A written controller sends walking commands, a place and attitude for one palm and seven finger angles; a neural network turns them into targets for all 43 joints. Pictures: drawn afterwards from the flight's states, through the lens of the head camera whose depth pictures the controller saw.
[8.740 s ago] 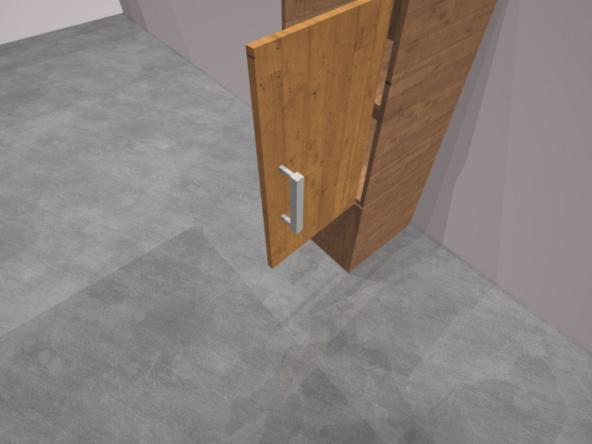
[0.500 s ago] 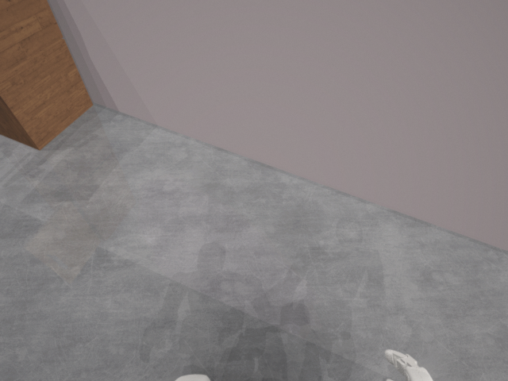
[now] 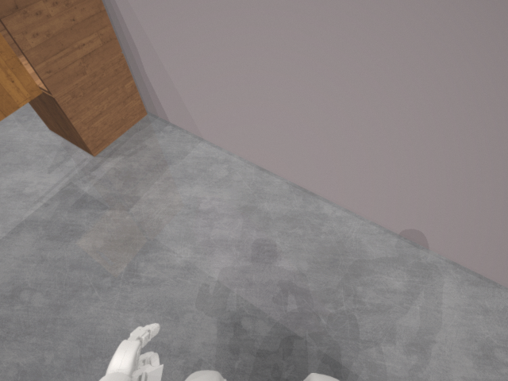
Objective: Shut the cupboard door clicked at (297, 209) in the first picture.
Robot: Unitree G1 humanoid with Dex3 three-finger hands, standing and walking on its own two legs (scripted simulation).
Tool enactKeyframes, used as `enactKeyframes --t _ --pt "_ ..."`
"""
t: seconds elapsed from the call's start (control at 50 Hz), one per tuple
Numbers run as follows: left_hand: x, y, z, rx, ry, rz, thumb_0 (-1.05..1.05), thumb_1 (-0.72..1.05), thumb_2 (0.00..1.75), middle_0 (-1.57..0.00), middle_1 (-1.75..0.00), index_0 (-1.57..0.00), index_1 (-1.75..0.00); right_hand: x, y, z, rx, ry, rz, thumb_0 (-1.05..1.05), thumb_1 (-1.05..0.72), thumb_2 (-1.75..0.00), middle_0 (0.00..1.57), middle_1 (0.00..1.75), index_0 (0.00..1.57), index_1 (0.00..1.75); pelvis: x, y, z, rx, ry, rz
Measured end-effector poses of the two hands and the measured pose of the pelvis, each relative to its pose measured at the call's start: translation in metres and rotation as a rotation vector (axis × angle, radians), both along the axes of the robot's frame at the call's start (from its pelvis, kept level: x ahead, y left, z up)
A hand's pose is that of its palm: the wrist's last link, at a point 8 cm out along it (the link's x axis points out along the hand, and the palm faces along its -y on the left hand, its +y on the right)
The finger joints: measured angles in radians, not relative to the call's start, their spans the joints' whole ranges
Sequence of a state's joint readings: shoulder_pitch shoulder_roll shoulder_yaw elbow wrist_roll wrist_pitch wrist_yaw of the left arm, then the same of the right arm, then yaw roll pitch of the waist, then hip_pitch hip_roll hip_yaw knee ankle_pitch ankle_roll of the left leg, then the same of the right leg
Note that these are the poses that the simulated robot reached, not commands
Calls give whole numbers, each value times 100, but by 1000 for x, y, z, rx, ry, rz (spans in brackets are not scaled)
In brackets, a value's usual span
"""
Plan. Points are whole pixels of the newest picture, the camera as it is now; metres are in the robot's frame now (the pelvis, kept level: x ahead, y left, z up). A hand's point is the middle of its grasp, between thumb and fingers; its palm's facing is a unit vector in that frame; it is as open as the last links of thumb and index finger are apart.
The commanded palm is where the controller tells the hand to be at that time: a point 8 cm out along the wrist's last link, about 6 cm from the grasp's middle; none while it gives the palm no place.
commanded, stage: walk to a spot facing it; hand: left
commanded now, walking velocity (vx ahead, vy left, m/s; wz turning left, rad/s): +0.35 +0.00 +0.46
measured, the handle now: out of the picture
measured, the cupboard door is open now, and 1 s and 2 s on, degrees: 94 94 94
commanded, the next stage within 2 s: turn to face it in 1.40 s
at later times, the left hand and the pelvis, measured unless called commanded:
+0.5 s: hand out of the picture +0.12 +0.22 -0.18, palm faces +0.30 -0.94 -0.16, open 7.4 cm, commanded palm none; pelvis +0.20 +0.06 +0.00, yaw +13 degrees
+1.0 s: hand (159, 196) +0.52 +0.24 -0.15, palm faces +0.23 -0.95 -0.19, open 7.4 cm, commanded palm none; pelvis +0.43 +0.04 +0.00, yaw +17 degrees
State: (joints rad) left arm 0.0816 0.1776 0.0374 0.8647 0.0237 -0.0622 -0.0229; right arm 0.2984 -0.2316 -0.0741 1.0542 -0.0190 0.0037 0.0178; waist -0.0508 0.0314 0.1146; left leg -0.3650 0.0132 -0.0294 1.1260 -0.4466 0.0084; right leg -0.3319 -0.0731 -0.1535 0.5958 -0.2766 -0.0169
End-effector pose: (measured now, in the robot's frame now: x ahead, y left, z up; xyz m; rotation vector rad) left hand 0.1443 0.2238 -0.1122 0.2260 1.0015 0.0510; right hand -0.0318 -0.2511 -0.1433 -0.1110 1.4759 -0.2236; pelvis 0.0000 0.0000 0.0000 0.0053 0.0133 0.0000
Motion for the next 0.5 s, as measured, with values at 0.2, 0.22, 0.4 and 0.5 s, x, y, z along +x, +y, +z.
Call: enactKeyframes --t 0.2,0.22,0.4,0.5 --pt "-74 14 -7 10 242 290 -1 95 89 -20 -30 -20 -30 225 -1 28 -6 -252 258 1 -91 -90 20 30 19 30 76 -9 15 -5 11 140" --pt "-83 15 -9 6 279 309 -1 94 89 -20 -30 -20 -30 248 6 30 -2 -280 286 1 -91 -90 20 30 19 30 84 -7 14 -7 10 149" --pt "-116 24 -40 -98 573 443 1 91 90 -19 -30 -20 -30 412 95 28 14 -503 469 1 -91 -90 20 30 19 30 166 41 -14 -20 -15 203" --pt "-43 48 -39 -106 463 455 1 91 90 -19 -30 -20 -30 407 110 27 6 -395 458 0 -91 -89 20 30 20 30 200 56 -3 -8 -22 224"
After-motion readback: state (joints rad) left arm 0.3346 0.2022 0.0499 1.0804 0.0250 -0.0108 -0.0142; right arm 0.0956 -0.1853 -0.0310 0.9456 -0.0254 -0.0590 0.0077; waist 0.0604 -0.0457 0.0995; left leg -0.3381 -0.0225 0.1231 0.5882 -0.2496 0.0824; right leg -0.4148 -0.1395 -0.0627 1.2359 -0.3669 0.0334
